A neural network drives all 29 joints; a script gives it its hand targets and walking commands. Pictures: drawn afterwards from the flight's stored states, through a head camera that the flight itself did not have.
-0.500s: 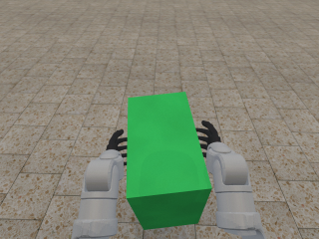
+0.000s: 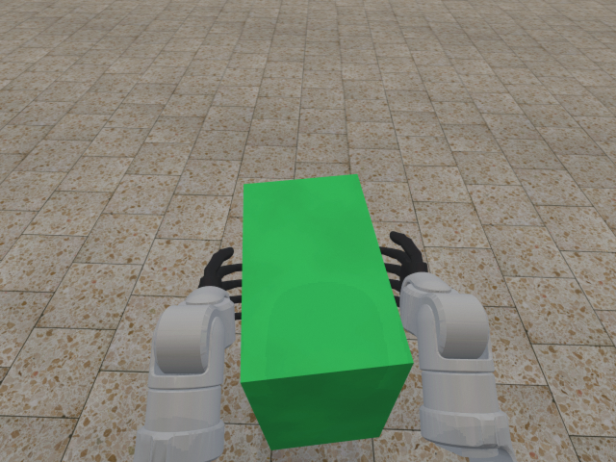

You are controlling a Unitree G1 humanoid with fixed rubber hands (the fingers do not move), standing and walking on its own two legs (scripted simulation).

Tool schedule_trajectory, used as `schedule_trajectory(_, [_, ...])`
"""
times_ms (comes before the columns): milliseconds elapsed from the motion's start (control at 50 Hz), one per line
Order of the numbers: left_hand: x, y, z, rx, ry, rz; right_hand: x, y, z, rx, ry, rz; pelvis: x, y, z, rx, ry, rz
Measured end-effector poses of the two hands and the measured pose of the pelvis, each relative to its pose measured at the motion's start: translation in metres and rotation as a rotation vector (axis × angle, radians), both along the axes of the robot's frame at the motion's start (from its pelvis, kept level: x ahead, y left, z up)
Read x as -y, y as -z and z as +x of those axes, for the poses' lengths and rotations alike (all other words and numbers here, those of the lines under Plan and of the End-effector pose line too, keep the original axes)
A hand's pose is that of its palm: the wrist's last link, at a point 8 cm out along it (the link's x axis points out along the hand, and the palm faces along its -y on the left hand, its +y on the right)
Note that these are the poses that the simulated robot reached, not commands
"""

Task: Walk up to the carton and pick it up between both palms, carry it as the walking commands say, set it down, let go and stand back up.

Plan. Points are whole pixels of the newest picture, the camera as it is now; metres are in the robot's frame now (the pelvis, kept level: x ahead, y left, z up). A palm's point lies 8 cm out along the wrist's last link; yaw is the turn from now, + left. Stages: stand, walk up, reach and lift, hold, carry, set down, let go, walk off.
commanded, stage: carry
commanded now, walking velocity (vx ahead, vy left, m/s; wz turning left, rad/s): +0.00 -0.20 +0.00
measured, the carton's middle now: (313, 314) +0.31 +0.00 +0.02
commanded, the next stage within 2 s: none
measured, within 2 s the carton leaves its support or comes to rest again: neither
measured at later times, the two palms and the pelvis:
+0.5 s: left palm (250, 307) +0.29 +0.08 +0.07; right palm (446, 290) +0.30 -0.16 +0.09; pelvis +0.00 -0.04 +0.00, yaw -2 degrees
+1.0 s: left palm (327, 323) +0.26 -0.01 +0.08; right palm (529, 307) +0.28 -0.25 +0.09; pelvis -0.03 -0.13 +0.00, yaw +1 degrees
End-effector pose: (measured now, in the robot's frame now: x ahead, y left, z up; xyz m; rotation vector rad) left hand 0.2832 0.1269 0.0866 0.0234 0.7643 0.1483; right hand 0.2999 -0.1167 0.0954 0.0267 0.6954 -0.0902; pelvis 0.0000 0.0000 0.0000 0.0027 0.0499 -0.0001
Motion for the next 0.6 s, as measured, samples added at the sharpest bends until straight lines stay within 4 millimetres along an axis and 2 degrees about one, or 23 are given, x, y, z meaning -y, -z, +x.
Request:
schedule_trajectory(220, [0.042, 0.004, 0.004, -0.02, 0.037, 0.002, 0.042, 0.004, -0.004, -0.021, 0.036, -0.001, 0.031, 0.002, 0.001, -0.003, 0.011, 0.003])
schedule_trajectory(360, [0.039, 0.012, 0.01, -0.026, 0.036, -0.014, 0.039, 0.008, 0.003, -0.028, 0.036, -0.016, 0.03, 0.006, 0.005, -0.015, 0.006, -0.011])
schedule_trajectory(460, [0.039, 0.014, 0.004, -0.044, 0.022, -0.023, 0.039, 0.008, 0.0, -0.048, 0.024, -0.023, 0.035, 0.0, -0.001, -0.015, 0.022, -0.03])
schedule_trajectory(540, [0.052, 0.01, 0.002, -0.026, 0.019, -0.028, 0.051, 0.002, -0.002, -0.03, 0.025, -0.022, 0.048, -0.001, -0.005, -0.017, 0.036, -0.034])
schedule_trajectory(600, [0.069, 0.007, 0.001, -0.01, 0.023, -0.017, 0.069, 0.002, -0.003, -0.015, 0.031, -0.009, 0.063, 0.001, -0.007, -0.026, 0.043, -0.021])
